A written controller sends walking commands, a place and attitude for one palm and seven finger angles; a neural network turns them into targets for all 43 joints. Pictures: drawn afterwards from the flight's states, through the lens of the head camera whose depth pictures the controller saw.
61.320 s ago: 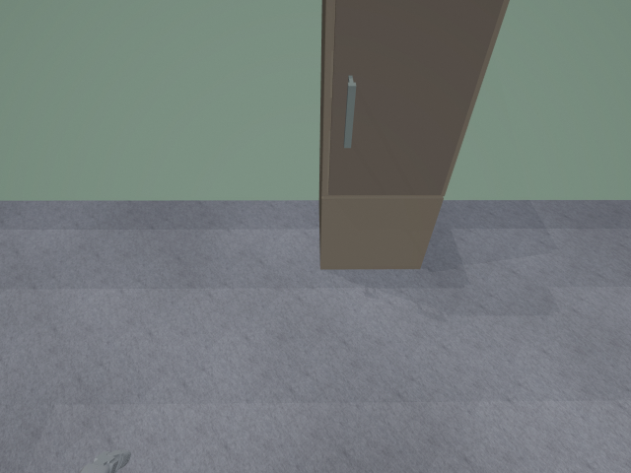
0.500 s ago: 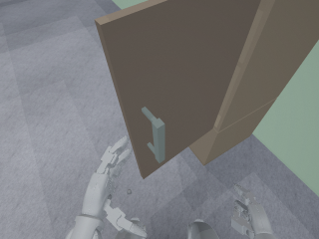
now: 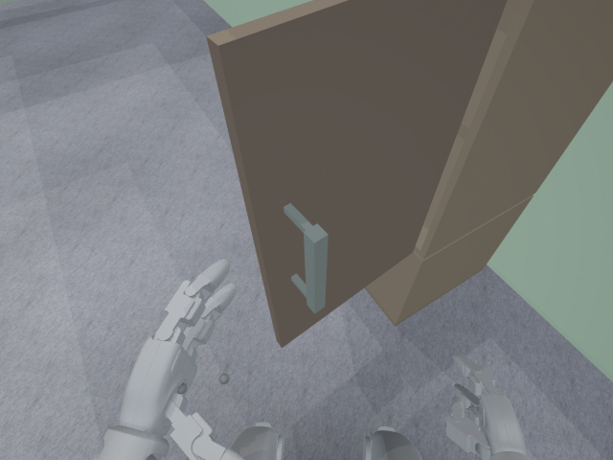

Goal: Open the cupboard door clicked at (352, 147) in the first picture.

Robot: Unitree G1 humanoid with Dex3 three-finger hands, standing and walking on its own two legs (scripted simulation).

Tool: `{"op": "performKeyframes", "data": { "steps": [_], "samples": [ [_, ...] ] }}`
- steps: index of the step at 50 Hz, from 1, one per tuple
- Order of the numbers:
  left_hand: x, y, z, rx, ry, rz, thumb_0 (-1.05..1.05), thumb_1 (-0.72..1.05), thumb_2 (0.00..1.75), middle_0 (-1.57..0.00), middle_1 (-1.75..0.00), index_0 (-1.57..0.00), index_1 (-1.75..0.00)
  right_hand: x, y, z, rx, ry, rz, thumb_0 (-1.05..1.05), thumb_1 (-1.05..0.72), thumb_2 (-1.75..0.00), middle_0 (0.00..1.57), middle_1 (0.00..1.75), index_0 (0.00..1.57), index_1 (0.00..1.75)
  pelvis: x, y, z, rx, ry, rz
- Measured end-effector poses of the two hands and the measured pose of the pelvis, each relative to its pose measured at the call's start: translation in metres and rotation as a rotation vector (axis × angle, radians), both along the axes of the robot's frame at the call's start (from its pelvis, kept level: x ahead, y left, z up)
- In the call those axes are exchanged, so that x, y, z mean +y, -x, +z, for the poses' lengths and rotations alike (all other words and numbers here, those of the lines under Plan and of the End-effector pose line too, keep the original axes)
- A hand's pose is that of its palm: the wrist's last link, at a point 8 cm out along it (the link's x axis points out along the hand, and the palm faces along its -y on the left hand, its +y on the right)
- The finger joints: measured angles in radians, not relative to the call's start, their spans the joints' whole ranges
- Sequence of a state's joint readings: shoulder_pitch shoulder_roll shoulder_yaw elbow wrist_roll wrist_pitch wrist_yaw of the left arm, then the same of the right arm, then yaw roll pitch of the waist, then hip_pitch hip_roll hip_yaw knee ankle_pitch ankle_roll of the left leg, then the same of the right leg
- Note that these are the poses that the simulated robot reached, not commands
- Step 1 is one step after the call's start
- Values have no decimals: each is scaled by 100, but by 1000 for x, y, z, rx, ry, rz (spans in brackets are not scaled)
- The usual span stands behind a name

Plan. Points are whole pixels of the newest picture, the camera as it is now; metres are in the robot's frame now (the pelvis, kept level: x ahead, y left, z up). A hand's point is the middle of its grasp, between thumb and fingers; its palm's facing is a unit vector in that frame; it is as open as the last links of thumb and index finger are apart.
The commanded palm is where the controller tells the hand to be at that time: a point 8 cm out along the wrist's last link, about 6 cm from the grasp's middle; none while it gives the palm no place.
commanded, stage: draw the hand back to the body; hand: left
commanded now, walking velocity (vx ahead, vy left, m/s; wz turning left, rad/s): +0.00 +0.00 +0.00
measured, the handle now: (305, 263) +0.35 +0.03 +0.06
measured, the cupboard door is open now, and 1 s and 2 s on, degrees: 96 96 96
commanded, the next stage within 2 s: step back with the hand held close in 1.42 s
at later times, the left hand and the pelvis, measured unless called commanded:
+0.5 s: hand (111, 345) +0.20 +0.18 +0.16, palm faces +0.10 -0.95 -0.30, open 15.3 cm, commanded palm +0.17 +0.24 +0.18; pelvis +0.02 +0.01 +0.06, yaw -1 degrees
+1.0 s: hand out of the picture +0.24 +0.26 +0.25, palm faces +0.42 -0.80 -0.43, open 9.6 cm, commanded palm +0.19 +0.30 +0.27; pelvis +0.04 +0.01 +0.10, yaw -1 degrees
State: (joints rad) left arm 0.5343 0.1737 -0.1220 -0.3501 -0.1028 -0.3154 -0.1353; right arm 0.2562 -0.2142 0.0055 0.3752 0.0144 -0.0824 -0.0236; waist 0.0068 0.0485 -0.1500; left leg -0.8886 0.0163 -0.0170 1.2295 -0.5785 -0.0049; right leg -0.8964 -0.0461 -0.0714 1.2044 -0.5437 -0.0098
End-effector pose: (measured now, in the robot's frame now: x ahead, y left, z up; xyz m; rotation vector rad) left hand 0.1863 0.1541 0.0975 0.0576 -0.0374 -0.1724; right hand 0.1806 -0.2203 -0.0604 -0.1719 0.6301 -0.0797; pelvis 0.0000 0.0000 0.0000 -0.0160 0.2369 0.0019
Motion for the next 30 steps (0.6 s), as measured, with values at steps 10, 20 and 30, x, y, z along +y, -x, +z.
{"op": "performKeyframes", "data": {
  "steps": [10,20,30],
  "samples": [
    [32,8,29,51,-24,75,-1,-50,30,-16,-30,-15,-30,5,8,32,-34,-7,-16,2,-90,-90,20,30,20,30,3,-3,26,-67,5,0],
    [62,5,60,19,-130,117,-1,-43,32,-16,-30,-16,-30,-3,3,54,-61,45,-42,2,-90,-90,20,30,20,30,6,-12,42,-118,12,-5],
    [91,10,94,60,-306,384,-1,-16,44,-17,-30,-17,-30,14,-6,64,-31,33,-37,2,-90,-90,20,30,20,30,13,-26,67,-178,5,-11]
  ]
}}
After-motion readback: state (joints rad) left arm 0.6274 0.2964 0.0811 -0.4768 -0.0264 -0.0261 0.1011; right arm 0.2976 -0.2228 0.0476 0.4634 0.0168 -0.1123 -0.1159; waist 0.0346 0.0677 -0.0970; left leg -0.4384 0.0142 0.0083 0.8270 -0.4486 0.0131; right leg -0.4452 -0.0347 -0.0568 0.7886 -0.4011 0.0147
